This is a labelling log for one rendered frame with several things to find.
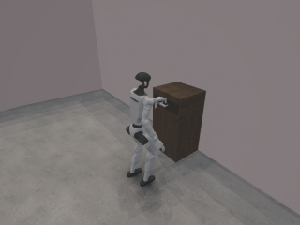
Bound right robot thigh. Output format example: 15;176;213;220
137;132;157;161

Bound robot torso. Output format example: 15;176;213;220
128;89;149;140

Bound robot right forearm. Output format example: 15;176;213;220
143;119;159;143

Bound cabinet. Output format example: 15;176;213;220
153;82;206;162

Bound robot right hand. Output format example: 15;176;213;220
154;140;165;156

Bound robot left hand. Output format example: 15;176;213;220
155;97;167;108

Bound robot right upper arm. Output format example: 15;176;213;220
141;96;154;126

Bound drawer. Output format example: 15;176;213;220
154;94;179;115

